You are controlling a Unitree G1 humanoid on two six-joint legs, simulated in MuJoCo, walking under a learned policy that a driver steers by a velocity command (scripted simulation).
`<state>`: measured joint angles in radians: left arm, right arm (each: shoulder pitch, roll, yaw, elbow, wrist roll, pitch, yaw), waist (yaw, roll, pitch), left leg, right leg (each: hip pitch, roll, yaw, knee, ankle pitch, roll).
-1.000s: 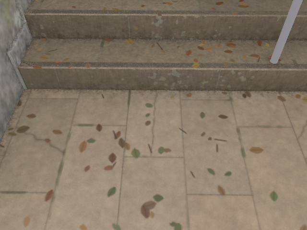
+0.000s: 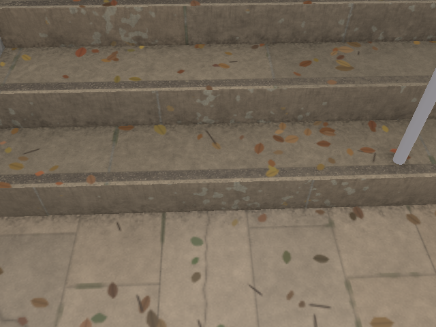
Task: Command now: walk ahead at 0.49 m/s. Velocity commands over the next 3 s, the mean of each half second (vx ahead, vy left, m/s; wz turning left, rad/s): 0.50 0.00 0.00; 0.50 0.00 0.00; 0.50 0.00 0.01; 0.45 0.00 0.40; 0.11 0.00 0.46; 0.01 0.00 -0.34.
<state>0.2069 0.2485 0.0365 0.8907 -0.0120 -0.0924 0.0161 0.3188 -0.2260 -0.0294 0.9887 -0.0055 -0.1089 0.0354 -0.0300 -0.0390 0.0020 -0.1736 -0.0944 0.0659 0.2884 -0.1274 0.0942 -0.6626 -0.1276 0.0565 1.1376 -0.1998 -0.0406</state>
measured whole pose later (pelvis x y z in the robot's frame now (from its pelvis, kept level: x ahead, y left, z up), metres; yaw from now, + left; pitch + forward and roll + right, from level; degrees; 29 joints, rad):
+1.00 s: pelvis +0.53 -0.03 +0.00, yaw +1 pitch +0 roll +0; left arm 0.25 0.23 0.04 0.99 0.03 -0.07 -0.02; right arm 0.27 -0.22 -0.04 0.97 -0.02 -0.10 0.01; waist 0.00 -0.03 0.04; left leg -0.19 -0.05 0.10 0.34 -0.15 0.09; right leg -0.45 -0.05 -0.02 1.05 -0.27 -0.07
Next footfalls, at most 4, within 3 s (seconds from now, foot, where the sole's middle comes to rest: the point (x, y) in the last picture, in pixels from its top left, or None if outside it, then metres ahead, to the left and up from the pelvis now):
0.30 right None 0.34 -0.17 -0.78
0.82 left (208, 305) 0.59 0.04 -0.78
1.32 right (254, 249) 0.78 -0.12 -0.78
1.84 left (191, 156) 1.07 0.09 -0.62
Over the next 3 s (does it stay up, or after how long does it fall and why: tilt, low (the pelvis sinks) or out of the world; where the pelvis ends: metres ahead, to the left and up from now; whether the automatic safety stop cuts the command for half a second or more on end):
stays up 1.25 0.10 0.30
